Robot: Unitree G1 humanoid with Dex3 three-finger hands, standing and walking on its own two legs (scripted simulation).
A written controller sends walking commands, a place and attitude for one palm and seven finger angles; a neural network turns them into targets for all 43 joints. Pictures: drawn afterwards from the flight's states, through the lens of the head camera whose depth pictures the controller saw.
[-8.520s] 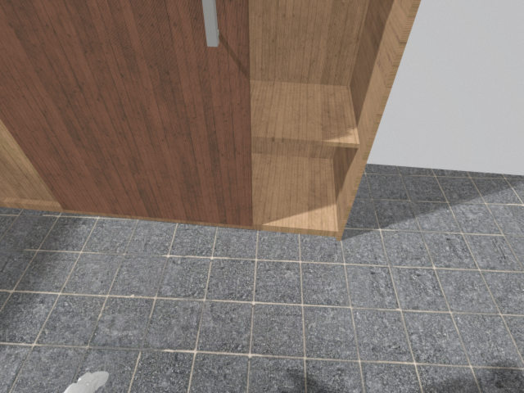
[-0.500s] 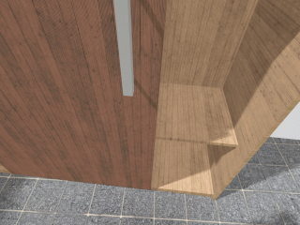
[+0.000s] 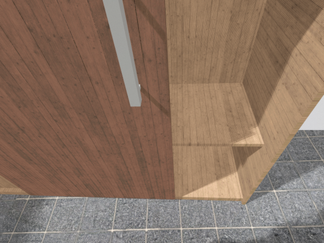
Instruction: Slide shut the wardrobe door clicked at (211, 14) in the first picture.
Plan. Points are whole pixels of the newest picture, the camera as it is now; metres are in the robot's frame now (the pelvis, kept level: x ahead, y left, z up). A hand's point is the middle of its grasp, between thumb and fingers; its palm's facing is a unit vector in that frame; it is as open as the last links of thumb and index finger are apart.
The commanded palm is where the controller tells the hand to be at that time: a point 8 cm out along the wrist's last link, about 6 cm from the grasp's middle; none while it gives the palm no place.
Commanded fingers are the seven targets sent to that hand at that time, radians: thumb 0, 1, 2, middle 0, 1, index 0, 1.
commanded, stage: come to a stop and stand still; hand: left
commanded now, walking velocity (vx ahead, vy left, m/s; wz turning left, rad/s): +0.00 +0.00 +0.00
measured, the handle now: (127, 49) +0.45 +0.08 +0.27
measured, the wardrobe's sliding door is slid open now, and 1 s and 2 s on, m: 0.40 0.40 0.40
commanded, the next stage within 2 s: look again from close up in 0.68 s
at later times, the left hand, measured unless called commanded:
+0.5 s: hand out of the picture +0.04 +0.15 -0.16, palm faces +0.01 -0.97 -0.24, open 7.3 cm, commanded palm none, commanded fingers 0.00 0.90 0.90 -0.20 -0.30 -0.20 -0.30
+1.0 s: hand out of the picture +0.02 +0.12 -0.17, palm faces +0.02 -0.98 -0.22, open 7.4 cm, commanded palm none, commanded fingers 0.00 0.90 0.90 -0.20 -0.30 -0.20 -0.30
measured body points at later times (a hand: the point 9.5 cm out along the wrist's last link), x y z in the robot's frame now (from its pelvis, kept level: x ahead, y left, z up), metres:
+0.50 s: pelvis +0.03 -0.03 +0.00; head +0.04 -0.05 +0.45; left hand +0.04 +0.20 -0.14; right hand +0.03 -0.25 -0.17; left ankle +0.00 +0.07 -0.74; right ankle +0.02 -0.11 -0.74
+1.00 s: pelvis +0.03 -0.05 +0.00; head +0.04 -0.07 +0.45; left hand +0.02 +0.17 -0.15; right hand +0.02 -0.27 -0.17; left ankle +0.00 +0.07 -0.74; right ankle +0.02 -0.11 -0.74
